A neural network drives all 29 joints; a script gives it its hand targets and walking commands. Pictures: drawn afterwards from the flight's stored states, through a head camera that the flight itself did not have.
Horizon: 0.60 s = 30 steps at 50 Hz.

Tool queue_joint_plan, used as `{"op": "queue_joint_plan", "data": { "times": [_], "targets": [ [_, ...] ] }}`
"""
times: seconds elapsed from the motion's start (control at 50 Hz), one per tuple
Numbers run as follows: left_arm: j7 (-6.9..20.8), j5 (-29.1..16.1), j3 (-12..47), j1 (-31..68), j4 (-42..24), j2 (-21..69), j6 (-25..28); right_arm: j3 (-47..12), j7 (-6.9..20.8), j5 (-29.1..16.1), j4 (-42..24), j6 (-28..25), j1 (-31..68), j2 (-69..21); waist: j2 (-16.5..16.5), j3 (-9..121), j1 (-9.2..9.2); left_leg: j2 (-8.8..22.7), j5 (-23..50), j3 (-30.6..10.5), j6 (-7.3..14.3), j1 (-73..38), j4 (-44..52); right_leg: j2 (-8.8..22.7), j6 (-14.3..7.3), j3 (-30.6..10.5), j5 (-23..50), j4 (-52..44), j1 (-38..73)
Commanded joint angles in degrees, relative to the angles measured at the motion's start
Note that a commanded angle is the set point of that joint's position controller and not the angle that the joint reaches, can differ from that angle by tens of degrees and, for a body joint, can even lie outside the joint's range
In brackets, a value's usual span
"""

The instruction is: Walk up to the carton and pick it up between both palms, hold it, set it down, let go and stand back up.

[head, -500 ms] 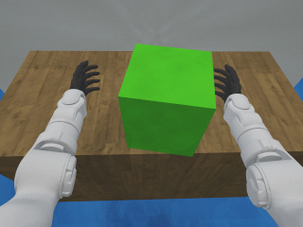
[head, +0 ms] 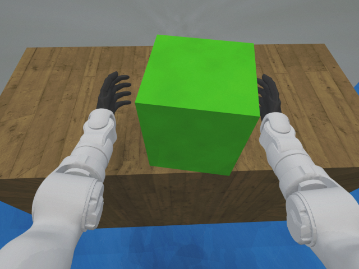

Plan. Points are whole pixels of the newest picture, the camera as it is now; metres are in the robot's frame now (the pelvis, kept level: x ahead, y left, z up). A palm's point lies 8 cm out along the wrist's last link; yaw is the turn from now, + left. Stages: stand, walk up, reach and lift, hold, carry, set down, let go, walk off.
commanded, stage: reach and lift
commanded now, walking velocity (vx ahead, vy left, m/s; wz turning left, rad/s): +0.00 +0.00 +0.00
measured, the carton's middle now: (196, 111) +0.48 -0.01 +0.05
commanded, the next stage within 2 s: none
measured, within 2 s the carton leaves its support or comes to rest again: leaves its support in 1.96 s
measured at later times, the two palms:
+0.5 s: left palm (125, 106) +0.47 +0.15 +0.07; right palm (261, 113) +0.45 -0.15 +0.08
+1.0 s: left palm (124, 112) +0.46 +0.15 +0.07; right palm (260, 117) +0.44 -0.15 +0.08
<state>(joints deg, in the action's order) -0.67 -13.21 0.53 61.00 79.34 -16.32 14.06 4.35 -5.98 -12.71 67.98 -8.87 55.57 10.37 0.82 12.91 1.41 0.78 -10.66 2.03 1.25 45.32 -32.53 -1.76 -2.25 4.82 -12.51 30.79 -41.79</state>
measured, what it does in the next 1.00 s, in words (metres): stands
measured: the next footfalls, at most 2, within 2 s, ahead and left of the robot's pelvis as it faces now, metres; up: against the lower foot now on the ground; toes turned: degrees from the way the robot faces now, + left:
none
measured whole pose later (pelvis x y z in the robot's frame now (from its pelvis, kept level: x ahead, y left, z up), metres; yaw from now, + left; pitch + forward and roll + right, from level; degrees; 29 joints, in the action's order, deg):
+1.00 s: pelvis +0.04 +0.01 +0.02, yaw -2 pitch +11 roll -1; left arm -0.4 21.6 -29.8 46.9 57.8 2.3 9.6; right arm 39.0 -3.8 27.4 53.7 -15.5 43.6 -5.9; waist 0.8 2.9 -1.7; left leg 0.4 -11.3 4.4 1.9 22.7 -22.7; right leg -2.0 -1.2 2.1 -10.9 18.5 -18.8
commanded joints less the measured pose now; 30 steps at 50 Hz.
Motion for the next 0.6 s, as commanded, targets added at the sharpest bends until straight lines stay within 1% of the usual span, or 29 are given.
{"op": "queue_joint_plan", "data": {
  "times": [0.0,0.06,0.08,0.18,0.28,0.34,0.38,0.44,0.48,0.52,0.58],
  "targets": [
    [-0.5,1.5,-1.9,30.4,-9.4,-6.9,2.7,1.7,-0.5,1.7,-10.2,-2.6,27.5,7.1,-2.8,45.4,-0.61,0.5,19.6,-0.4,-4.1,-25.8,-0.5,2.2,3.7,-2.0,24.0,-0.5,21.0],
    [-0.8,3.2,-2.9,30.5,-9.9,-5.8,2.4,3.0,-1.0,3.4,-10.5,-2.5,27.2,5.9,-3.2,45.0,-0.47,0.5,19.9,-0.2,-4.3,-26.7,-0.3,2.0,3.7,-1.9,23.9,-0.9,21.3],
    [-0.8,3.9,-3.4,30.3,-10.1,-5.2,2.3,3.4,-1.0,3.9,-10.7,-2.5,27.3,5.4,-3.2,45.0,-0.76,0.5,20.3,-0.2,-4.3,-27.1,-0.2,2.0,3.6,-1.9,24.1,-1.1,21.4],
    [-1.3,7.2,-5.6,30.1,-11.6,-2.2,1.8,5.8,-0.8,7.1,-11.2,-2.3,26.7,2.3,-4.5,43.9,-1.03,0.7,21.9,0.1,-4.8,-29.8,0.5,1.8,3.0,-1.7,23.4,-2.4,21.4],
    [-1.3,12.4,-9.8,29.8,-14.0,2.3,1.9,9.1,0.2,12.9,-13.5,-2.6,26.1,-2.9,-4.9,43.8,-1.74,0.8,24.1,0.6,-4.9,-32.1,1.4,1.7,2.8,-1.6,24.8,-3.5,23.5],
    [-0.4,17.8,-13.8,29.0,-15.3,7.5,1.9,12.2,1.6,19.1,-15.2,-3.2,25.3,-9.6,-4.5,42.9,-2.08,0.5,25.3,0.9,-4.6,-33.0,2.3,1.8,2.9,-1.5,27.5,-4.1,26.9],
    [0.9,22.8,-16.7,28.4,-15.8,13.9,2.0,14.1,3.1,25.0,-16.6,-3.9,24.5,-17.2,-3.9,41.6,-2.02,0.3,25.3,1.3,-4.2,-33.7,3.7,1.8,3.1,-1.4,30.2,-4.8,30.1],
    [4.5,30.7,-18.9,26.6,-14.4,30.2,2.1,16.8,7.4,36.2,-17.1,-5.0,22.8,-35.1,-3.3,37.7,-1.28,0.3,24.3,2.1,-3.5,-34.7,6.3,2.0,3.4,-0.6,33.3,-6.4,35.2],
    [5.8,34.4,-20.2,23.3,-13.9,34.9,1.9,18.7,9.8,41.5,-17.2,-6.0,21.0,-39.6,-2.7,34.9,-1.43,0.7,23.7,2.8,-3.3,-35.5,7.9,2.1,3.7,0.2,33.6,-7.1,37.9],
    [5.8,36.4,-21.4,20.8,-14.0,36.4,1.2,19.8,10.7,44.3,-17.1,-6.5,19.6,-41.1,-1.3,32.0,-1.48,1.0,23.5,2.9,-3.0,-35.6,9.3,2.0,4.0,0.5,33.6,-7.5,39.8],
    [5.4,37.7,-22.6,18.7,-14.7,37.0,-0.2,20.1,10.8,45.8,-15.9,-6.8,17.9,-41.9,0.5,28.0,-1.70,1.4,23.9,3.0,-2.6,-36.0,10.2,1.7,4.3,0.5,32.5,-8.2,40.0]
  ]
}}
